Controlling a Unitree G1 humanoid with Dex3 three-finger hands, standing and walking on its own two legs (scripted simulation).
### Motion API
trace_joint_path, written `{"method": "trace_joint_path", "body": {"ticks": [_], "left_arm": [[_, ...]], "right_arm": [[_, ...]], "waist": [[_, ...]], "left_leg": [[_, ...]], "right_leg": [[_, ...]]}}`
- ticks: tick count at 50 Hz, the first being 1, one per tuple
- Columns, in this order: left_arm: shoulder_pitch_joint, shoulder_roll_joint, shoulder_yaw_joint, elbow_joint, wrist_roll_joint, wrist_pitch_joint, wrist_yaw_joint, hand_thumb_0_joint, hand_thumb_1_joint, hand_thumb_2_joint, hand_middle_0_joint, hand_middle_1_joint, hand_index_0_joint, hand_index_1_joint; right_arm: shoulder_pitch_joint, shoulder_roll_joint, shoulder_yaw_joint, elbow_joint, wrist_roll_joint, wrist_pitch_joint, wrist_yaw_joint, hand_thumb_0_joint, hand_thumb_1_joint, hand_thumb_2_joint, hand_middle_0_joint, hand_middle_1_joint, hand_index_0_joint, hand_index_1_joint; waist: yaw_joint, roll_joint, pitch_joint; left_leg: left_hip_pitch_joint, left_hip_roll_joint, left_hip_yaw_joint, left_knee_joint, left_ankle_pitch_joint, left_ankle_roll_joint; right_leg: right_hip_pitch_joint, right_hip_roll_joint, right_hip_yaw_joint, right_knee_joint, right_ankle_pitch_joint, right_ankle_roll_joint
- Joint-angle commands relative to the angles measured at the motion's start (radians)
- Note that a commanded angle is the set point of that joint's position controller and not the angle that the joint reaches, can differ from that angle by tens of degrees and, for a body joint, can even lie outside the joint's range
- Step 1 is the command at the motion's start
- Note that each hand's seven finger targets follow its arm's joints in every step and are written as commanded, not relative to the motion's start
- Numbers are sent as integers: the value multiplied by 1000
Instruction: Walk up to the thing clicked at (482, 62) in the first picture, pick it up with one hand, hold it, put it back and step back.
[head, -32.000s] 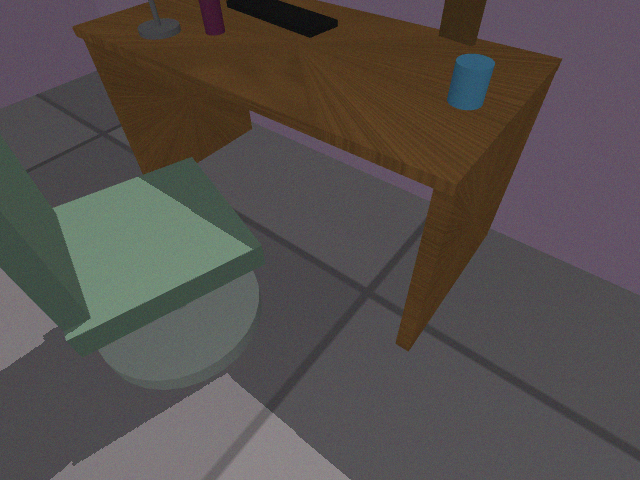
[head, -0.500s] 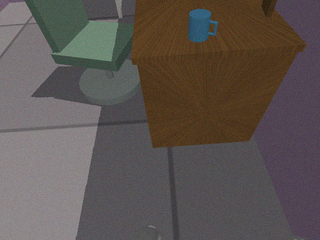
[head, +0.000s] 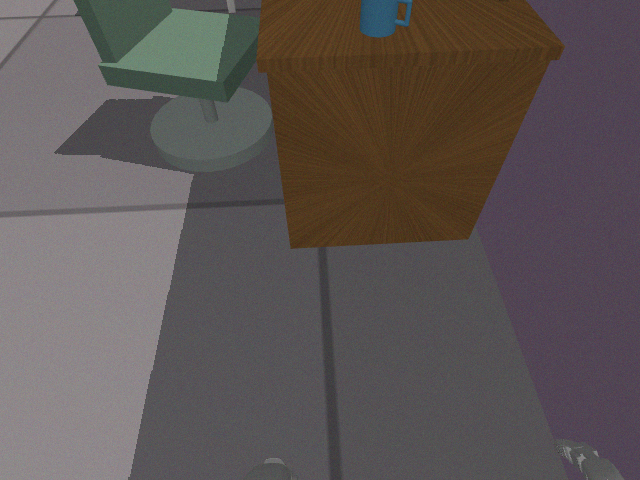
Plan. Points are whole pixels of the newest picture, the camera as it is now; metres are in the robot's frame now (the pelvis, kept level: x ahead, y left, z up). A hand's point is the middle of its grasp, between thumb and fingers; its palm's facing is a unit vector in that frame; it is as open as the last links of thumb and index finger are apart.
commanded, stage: step back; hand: right
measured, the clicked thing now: (386, 8) +1.11 -0.09 +0.04
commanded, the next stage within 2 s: stand in 1.14 s
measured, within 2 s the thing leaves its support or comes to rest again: neither
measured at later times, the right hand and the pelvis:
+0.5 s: hand out of the picture +0.01 -0.26 -0.13, palm faces -0.09 +0.93 -0.36, open 7.4 cm; pelvis -0.05 +0.00 +0.01, yaw +4 degrees
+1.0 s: hand out of the picture +0.13 -0.23 -0.13, palm faces -0.12 +0.93 -0.35, open 7.4 cm; pelvis +0.00 +0.01 +0.01, yaw +4 degrees
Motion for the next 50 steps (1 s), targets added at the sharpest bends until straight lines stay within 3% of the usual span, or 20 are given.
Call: {"method": "trace_joint_path", "body": {"ticks": [1, 2, 5, 10, 14, 15, 16, 17, 20, 26, 27, 28, 29, 30, 37, 39, 41, 43, 47, 50], "left_arm": [[34, 366, 105, -48, 29, -41, 17, 0, 900, 900, -200, -300, -200, -300], [-48, 378, 106, -75, 28, -48, 21, 0, 900, 900, -200, -300, -200, -300], [-113, 268, 80, -70, 20, -63, 23, 0, 900, 900, -200, -300, -200, -300], [1, 285, 91, -30, 31, -71, 10, 0, 900, 900, -200, -300, -200, -300], [-17, 254, 56, -26, 16, -48, -2, 0, 900, 900, -200, -300, -200, -300], [5, 204, 39, -31, 16, -46, -3, 0, 900, 900, -200, -300, -200, -300], [-42, 151, 20, -45, -6, -48, -6, 0, 900, 900, -200, -300, -200, -300], [-113, 236, 50, -43, 2, -46, 0, 0, 900, 900, -200, -300, -200, -300], [-32, 215, 42, -6, -8, -57, -11, 0, 900, 900, -200, -300, -200, -300], [57, 178, 52, 48, 4, -76, -10, 0, 900, 900, -200, -300, -200, -300], [88, 199, 62, 58, 8, -83, -1, 0, 900, 900, -200, -300, -200, -300], [120, 272, 79, 57, 21, -90, 8, 0, 900, 900, -200, -300, -200, -300], [88, 341, 90, 47, 18, -96, 8, 0, 900, 900, -200, -300, -200, -300], [31, 337, 91, 17, 13, -98, 7, 0, 900, 900, -200, -300, -200, -300], [-55, 244, 45, 10, -6, -98, 10, 0, 900, 900, -200, -300, -200, -300], [-58, 234, 33, 11, -18, -83, 13, 0, 900, 900, -200, -300, -200, -300], [-40, 176, 9, 1, -29, -71, 13, 0, 900, 900, -200, -300, -200, -300], [-34, 182, 12, 31, -30, -57, 19, 0, 900, 900, -200, -300, -200, -300], [-22, 208, 13, 81, -20, -75, 16, 0, 900, 900, -200, -300, -200, -300], [-67, 211, 11, 93, -22, -78, 16, 0, 900, 900, -200, -300, -200, -300]], "right_arm": [[-35, -159, -52, -64, 2, -2, -27, 0, -900, -900, 200, 300, 200, 300], [-42, -212, -72, -54, 5, 2, -28, 0, -900, -900, 200, 300, 200, 300], [56, -199, -64, 17, 19, -15, -23, 0, -900, -900, 200, 300, 200, 300], [24, -190, -60, 25, -6, -46, 2, 0, -900, -900, 200, 300, 200, 300], [119, -172, -71, 98, -1, -77, 1, 0, -900, -900, 200, 300, 200, 300], [160, -197, -85, 113, -6, -83, -5, 0, -900, -900, 200, 300, 200, 300], [165, -275, -93, 112, -11, -85, -9, 0, -900, -900, 200, 300, 200, 300], [167, -341, -107, 103, -10, -85, -6, 0, -900, -900, 200, 300, 200, 300], [85, -257, -77, 81, -10, -102, -12, 0, -900, -900, 200, 300, 200, 300], [52, -216, -70, 71, -1, -68, -1, 0, -900, -900, 200, 300, 200, 300], [67, -168, -53, 68, 3, -64, -4, 0, -900, -900, 200, 300, 200, 300], [42, -114, -39, 40, 8, -66, -5, 0, -900, -900, 200, 300, 200, 300], [34, -141, -50, 50, -2, -62, -18, 0, -900, -900, 200, 300, 200, 300], [65, -188, -64, 66, -1, -65, -22, 0, -900, -900, 200, 300, 200, 300], [101, -137, -47, 127, 5, -79, -8, 0, -900, -900, 200, 300, 200, 300], [111, -128, -46, 145, 5, -84, -15, 0, -900, -900, 200, 300, 200, 300], [82, -200, -58, 140, 1, -88, -25, 0, -900, -900, 200, 300, 200, 300], [-11, -247, -59, 126, 11, -82, -19, 0, -900, -900, 200, 300, 200, 300], [-69, -177, -28, 148, 17, -77, -19, 0, -900, -900, 200, 300, 200, 300], [-77, -166, -22, 176, 19, -76, -17, 0, -900, -900, 200, 300, 200, 300]], "waist": [[55, -234, -133], [31, -201, -46], [-27, -96, -45], [50, -193, -66], [-16, -147, -99], [-34, -38, -132], [-56, 178, -135], [-83, 122, -73], [-20, 76, -63], [18, 124, -107], [34, 50, -127], [58, -137, -128], [61, -167, -91], [36, -114, -48], [-10, -162, -132], [-33, -147, -157], [-18, 20, -221], [2, 96, -213], [7, 76, -222], [-9, 43, -235]], "left_leg": [[-84, -108, -142, 227, -387, 11], [-29, -76, -232, 381, -352, -5], [-40, -139, -188, 416, -211, -5], [-77, -77, -106, 110, -292, -17], [276, -115, -1, -275, -176, 19], [415, -60, -117, -310, -194, 37], [393, 162, -526, -431, -523, 141], [215, 265, -635, -491, -695, 242], [244, 170, -414, -416, -393, 188], [28, 74, -196, -231, -285, 111], [-37, 32, -158, -123, -265, 81], [-200, -93, -91, 105, -307, 31], [-156, -97, -103, 231, -398, 14], [-131, -69, -154, 282, -382, 12], [137, -51, -9, -29, -186, 8], [244, -71, 15, -211, 60, 21], [312, 100, -200, -230, 271, 81], [181, 205, -286, -254, 188, 185], [186, 80, -136, -198, 197, 63], [255, 60, -103, -208, 224, 46]], "right_leg": [[-151, -422, 524, -394, -211, -233], [-312, -467, 574, -420, -254, -274], [-195, -270, 246, -303, -67, -167], [9, -287, 285, -321, -320, -173], [-121, -217, 133, -183, -103, -121], [-225, -172, 70, -57, -63, -89], [-388, -45, -33, 118, -125, -14], [-348, -65, -1, 258, -163, -15], [-315, -95, 29, 246, -45, -16], [109, -1, -93, -165, 95, -20], [209, -36, -12, -217, 94, -26], [250, -228, 328, -329, -74, -101], [80, -414, 514, -413, -240, -201], [13, -445, 537, -398, -205, -250], [-23, -266, 105, -188, 518, -146], [-32, -221, 51, -83, 651, -94], [-92, -129, 11, -12, 427, -20], [4, -65, -30, 0, 70, -11], [66, -125, 47, -153, 309, -33], [53, -150, 61, -178, 407, -33]]}}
